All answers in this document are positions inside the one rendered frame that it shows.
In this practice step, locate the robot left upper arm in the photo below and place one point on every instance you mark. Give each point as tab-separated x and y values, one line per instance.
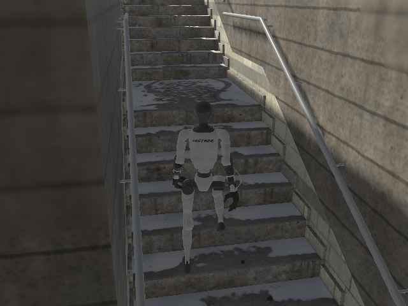
181	145

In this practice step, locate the right robot hand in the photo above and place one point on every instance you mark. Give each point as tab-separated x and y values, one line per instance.
235	197

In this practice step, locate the robot right thigh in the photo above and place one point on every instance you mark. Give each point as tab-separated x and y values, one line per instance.
218	185

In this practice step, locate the left robot shin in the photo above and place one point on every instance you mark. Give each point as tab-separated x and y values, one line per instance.
187	241

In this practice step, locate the robot right forearm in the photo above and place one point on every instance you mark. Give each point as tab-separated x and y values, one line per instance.
231	176

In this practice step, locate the left robot hand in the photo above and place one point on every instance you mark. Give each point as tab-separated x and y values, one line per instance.
175	181

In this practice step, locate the robot left forearm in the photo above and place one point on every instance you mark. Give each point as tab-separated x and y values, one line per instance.
176	169

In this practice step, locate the robot right upper arm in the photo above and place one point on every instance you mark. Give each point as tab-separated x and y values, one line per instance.
225	146

